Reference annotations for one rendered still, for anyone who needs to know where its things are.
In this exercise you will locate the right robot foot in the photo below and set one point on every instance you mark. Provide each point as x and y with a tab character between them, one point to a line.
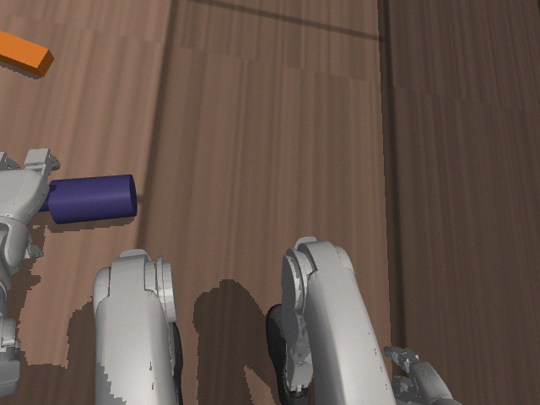
276	344

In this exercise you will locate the right robot hand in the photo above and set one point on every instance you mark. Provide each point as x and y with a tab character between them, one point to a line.
426	385

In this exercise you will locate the left robot arm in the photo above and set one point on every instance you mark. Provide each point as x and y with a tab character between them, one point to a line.
13	240

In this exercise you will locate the left robot hand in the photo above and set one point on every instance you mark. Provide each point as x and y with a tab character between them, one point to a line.
23	192

